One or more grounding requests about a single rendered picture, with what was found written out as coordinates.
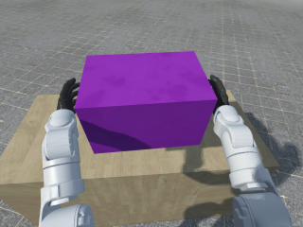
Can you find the carton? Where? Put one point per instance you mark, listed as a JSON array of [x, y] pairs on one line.
[[142, 101]]

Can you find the left robot upper arm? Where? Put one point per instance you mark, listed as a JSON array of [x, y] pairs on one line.
[[77, 215]]

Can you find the right robot upper arm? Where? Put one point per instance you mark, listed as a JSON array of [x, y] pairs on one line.
[[260, 210]]

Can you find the robot left hand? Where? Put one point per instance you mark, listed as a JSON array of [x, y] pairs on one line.
[[66, 101]]

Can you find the robot right hand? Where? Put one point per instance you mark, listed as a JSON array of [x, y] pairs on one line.
[[219, 91]]

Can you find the robot right forearm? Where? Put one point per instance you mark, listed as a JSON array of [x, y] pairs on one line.
[[247, 172]]

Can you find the robot left forearm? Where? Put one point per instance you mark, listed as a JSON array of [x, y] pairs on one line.
[[61, 162]]

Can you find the pedestal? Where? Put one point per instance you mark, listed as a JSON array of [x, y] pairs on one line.
[[127, 187]]

